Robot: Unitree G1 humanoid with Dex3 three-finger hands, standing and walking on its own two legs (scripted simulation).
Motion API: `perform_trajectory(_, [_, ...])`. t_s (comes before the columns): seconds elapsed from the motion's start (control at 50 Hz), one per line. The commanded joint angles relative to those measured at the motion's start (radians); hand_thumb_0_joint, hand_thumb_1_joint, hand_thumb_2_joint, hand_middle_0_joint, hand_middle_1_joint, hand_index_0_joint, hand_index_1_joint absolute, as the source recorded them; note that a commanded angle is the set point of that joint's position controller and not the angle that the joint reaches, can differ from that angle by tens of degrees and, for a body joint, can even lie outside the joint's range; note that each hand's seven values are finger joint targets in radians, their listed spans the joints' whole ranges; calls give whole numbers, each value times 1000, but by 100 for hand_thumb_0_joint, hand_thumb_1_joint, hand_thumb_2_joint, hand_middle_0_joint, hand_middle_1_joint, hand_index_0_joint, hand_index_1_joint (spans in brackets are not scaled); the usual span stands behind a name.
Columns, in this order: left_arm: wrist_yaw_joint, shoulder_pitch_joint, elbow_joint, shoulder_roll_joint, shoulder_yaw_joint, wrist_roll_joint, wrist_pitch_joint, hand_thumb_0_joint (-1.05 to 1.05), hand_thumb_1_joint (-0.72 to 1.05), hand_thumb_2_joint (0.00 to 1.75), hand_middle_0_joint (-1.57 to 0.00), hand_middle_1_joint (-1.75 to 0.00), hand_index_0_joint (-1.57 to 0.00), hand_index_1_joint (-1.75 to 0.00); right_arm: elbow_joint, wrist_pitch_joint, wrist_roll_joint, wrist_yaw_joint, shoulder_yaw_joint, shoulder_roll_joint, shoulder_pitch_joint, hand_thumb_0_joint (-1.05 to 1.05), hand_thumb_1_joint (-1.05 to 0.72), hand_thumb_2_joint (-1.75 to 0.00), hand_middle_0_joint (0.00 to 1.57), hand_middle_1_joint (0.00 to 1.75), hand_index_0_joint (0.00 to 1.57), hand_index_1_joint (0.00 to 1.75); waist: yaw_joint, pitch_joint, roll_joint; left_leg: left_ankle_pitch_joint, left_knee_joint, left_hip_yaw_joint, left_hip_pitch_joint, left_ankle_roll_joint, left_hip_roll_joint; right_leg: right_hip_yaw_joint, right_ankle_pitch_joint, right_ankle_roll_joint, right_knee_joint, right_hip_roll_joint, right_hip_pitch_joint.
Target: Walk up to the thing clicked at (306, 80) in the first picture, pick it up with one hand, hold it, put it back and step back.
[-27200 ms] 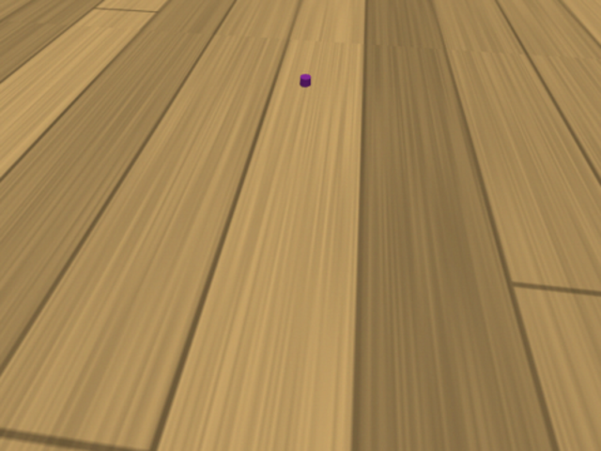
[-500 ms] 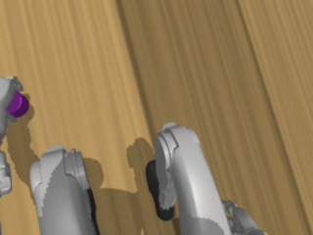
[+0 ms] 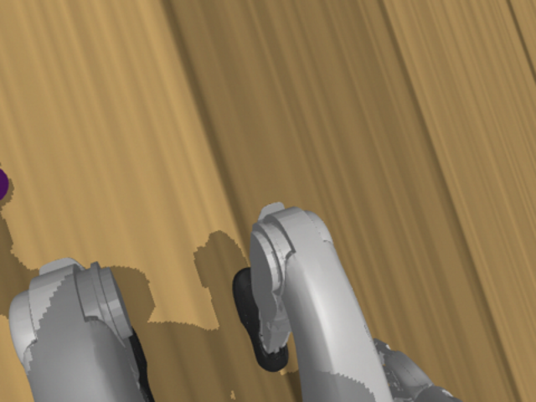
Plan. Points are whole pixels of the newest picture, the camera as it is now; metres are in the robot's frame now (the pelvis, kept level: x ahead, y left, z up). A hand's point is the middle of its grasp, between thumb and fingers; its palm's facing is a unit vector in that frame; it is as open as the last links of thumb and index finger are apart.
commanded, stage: rest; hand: left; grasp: from above
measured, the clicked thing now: out of the picture +0.45 +0.31 -0.24
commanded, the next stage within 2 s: open in 1.04 s
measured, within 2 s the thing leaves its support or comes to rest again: rests again in 0.60 s
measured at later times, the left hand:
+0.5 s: hand out of the picture +0.43 +0.31 -0.23, palm faces -0.44 -0.13 -0.89, open 9.4 cm
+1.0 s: hand out of the picture +0.43 +0.31 -0.24, palm faces -0.45 -0.14 -0.88, open 9.4 cm
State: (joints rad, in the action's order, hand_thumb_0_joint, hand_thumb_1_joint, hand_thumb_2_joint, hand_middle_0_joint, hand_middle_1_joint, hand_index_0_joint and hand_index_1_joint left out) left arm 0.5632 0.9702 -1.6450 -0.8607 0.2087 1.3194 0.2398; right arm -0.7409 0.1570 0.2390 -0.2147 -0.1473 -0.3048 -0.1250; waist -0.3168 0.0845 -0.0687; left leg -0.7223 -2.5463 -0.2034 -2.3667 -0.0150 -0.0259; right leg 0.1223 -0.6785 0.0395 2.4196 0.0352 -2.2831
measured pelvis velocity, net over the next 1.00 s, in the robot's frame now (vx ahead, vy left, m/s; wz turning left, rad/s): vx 0.00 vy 0.00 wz -0.05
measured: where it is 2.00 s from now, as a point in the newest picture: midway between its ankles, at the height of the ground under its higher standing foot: (204, 364)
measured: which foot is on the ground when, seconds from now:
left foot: down 0.00-1.00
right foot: down 0.00-1.00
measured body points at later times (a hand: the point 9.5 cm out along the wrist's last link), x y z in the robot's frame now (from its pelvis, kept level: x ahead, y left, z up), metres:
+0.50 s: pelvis +0.00 +0.00 +0.00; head +0.26 +0.11 +0.35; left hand +0.45 +0.31 -0.18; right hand +0.05 -0.26 -0.07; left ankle +0.06 +0.13 -0.26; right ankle +0.10 -0.12 -0.26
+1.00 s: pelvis +0.00 +0.00 +0.00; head +0.27 +0.11 +0.34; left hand +0.45 +0.32 -0.19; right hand +0.04 -0.25 -0.07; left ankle +0.06 +0.13 -0.26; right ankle +0.10 -0.12 -0.26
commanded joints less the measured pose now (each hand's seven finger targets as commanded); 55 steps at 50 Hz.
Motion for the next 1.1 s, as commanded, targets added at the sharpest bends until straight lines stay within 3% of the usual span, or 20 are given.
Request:
perform_trajectory(0.0, [56,276,112,-251,-7,-6,7,0,66,67,-97,-72,-102,-67,1,7,3,-2,83,-297,-191,0,-90,-90,20,30,20,30,-22,-661,422,220,252,109,501,29,7,112,241,-65,-218,37,344])
perform_trajectory(0.14, [80,294,80,-266,-19,-3,11,0,70,72,-100,-74,-104,-69,-13,27,21,-14,67,-312,-190,0,-90,-90,20,30,20,30,-44,-640,417,220,231,103,496,29,4,120,253,-61,-215,40,342])
perform_trajectory(0.18, [91,274,59,-288,-10,-5,9,0,69,72,-99,-74,-103,-70,-19,29,21,-16,63,-314,-185,0,-90,-90,20,30,20,30,-35,-635,411,208,237,98,479,31,-1,119,249,-60,-220,46,352])
perform_trajectory(0.2, [91,278,73,-259,-33,-8,12,0,69,71,-99,-73,-103,-68,-5,33,20,-17,59,-309,-175,0,-90,-90,20,30,20,30,-37,-637,418,216,235,101,475,32,2,117,255,-58,-223,45,355])
perform_trajectory(0.26, [99,290,35,-277,-36,1,10,0,69,67,-96,-75,-102,-69,-19,42,27,-24,55,-315,-177,0,-90,-90,20,30,20,30,-56,-620,428,207,227,97,485,30,-3,121,254,-58,-209,48,345])
perform_trajectory(0.36, [128,279,11,-319,-10,3,4,0,67,68,-95,-75,-101,-69,-9,52,32,-32,38,-331,-168,0,-90,-90,20,30,20,30,-51,-614,431,217,243,82,488,26,-5,136,258,-60,-204,50,350])
perform_trajectory(0.4, [127,306,18,-265,-62,7,1,0,68,66,-95,-75,-101,-69,6,61,33,-39,27,-318,-140,0,-90,-90,20,30,20,30,-65,-604,453,206,244,84,497,25,-4,137,251,-60,-201,51,336])
perform_trajectory(0.44, [131,302,2,-284,-53,5,-4,0,65,66,-94,-73,-100,-67,5,68,33,-43,31,-334,-137,0,-90,-90,20,30,20,30,-64,-595,445,202,243,76,502,23,-7,140,248,-58,-198,49,329])
perform_trajectory(0.46, [137,285,-6,-316,-21,4,-7,0,65,65,-93,-75,-99,-68,-4,69,34,-44,31,-341,-154,0,-90,-90,20,30,20,30,-61,-605,442,214,243,77,505,23,-6,143,259,-58,-200,51,343])
perform_trajectory(0.52, [147,287,-7,-324,-17,1,-10,0,66,67,-94,-75,-100,-69,-3,75,37,-48,23,-344,-147,0,-90,-90,20,30,20,30,-61,-590,454,211,252,71,497,20,-7,144,252,-58,-198,48,342])
perform_trajectory(0.6, [141,290,-25,-339,-9,-8,-17,0,63,69,-93,-74,-98,-69,-3,85,42,-56,12,-344,-151,0,-90,-90,20,30,20,30,-77,-585,426,218,218,81,469,30,-8,136,269,-54,-206,51,370])
perform_trajectory(0.64, [133,294,-5,-301,-40,-21,-18,0,60,67,-91,-74,-97,-69,9,92,40,-58,12,-341,-146,0,-91,-90,20,30,20,30,-79,-595,441,232,224,81,498,28,-11,133,283,-53,-215,54,386])
perform_trajectory(0.68, [135,267,-19,-349,-9,-27,-17,0,59,66,-90,-74,-96,-69,-6,93,43,-56,8,-349,-159,0,-90,-90,20,30,20,30,-71,-608,432,236,225,72,488,27,-13,138,286,-54,-215,59,403])
perform_trajectory(0.7, [133,262,-14,-336,-16,-34,-15,0,59,66,-90,-74,-95,-69,-2,94,38,-55,10,-351,-155,0,-90,-90,20,30,20,30,-66,-605,437,238,232,70,490,24,-10,142,280,-55,-210,53,397])
perform_trajectory(0.74, [123,279,-31,-323,-31,-29,-10,0,61,68,-91,-75,-96,-69,-3,97,44,-61,1,-346,-151,0,-90,-90,20,30,20,30,-86,-577,447,227,227,59,499,20,-13,150,272,-57,-189,48,366])
perform_trajectory(0.8, [125,270,-3,-357,-20,-34,1,0,59,66,-91,-73,-96,-68,2,89,37,-56,-3,-345,-144,0,-90,-90,20,30,20,30,-71,-598,447,229,230,61,490,24,-16,143,277,-57,-210,58,404])
perform_trajectory(0.82, [121,284,-17,-332,-36,-31,2,0,59,68,-90,-74,-95,-69,4,93,41,-59,-6,-349,-146,0,-90,-90,20,30,20,30,-91,-579,438,232,219,60,497,24,-14,149,284,-54,-200,51,384])
perform_trajectory(1.0, [140,265,-28,-350,-48,-29,18,0,59,65,-89,-73,-94,-68,1,101,45,-61,-16,-371,-131,0,-90,-90,20,30,20,30,-84,-550,426,211,236,51,482,22,-17,157,257,-54,-218,61,386])
perform_trajectory(1.06, [142,267,-51,-322,-68,-20,18,0,58,65,-89,-74,-94,-68,12,107,51,-67,-20,-376,-135,0,-90,-90,20,30,20,30,-102,-546,442,233,237,39,517,15,-20,165,283,-53,-195,57,377])
perform_trajectory(1.08, [145,277,-41,-333,-70,-25,19,0,59,64,-89,-74,-94,-68,3,107,50,-68,-34,-358,-115,0,-90,-90,20,30,20,30,-91,-540,432,208,231,39,485,18,-21,162,262,-53,-202,60,380])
